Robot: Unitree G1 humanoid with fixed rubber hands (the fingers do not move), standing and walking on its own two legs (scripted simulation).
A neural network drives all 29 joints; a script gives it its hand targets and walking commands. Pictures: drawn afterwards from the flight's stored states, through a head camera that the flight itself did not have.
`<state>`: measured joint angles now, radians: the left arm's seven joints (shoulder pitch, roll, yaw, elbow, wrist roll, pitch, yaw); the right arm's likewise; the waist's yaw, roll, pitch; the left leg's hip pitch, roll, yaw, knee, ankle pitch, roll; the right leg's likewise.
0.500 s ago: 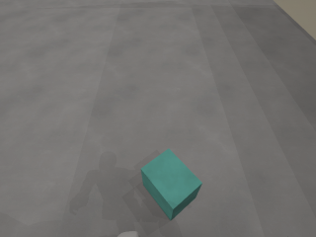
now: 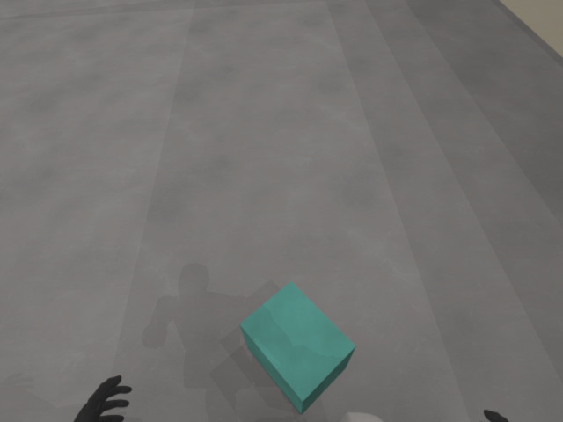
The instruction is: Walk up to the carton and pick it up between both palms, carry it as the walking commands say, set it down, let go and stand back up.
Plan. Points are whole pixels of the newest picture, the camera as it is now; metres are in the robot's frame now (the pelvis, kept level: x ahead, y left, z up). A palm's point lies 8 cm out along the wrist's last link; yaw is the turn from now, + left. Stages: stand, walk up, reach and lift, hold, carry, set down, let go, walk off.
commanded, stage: walk up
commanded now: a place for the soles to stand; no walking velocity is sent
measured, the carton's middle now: (296, 347) +0.39 -0.01 -0.64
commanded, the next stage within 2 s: none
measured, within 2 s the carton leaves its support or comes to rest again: neither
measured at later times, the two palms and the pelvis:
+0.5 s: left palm out of the picture +0.07 +0.31 -0.10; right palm out of the picture +0.08 -0.30 -0.10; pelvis -0.01 +0.01 +0.02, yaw +0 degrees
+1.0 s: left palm out of the picture +0.09 +0.17 -0.10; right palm out of the picture +0.11 -0.52 -0.08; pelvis -0.01 -0.16 -0.01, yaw +16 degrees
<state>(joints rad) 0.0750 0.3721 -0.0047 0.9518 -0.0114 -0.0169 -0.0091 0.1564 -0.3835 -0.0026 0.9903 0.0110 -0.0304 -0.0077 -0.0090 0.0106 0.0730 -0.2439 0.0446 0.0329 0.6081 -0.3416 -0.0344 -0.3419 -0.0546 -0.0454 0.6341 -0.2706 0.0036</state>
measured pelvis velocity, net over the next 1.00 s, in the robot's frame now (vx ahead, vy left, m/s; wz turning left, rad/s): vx -0.01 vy -0.16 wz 0.27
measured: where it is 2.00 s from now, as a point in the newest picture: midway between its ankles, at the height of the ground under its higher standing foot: outside the picture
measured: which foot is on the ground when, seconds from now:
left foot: down 0.00-0.88, up 0.90-1.00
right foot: down 0.00-0.54, up 0.56-0.84, down 0.86-1.00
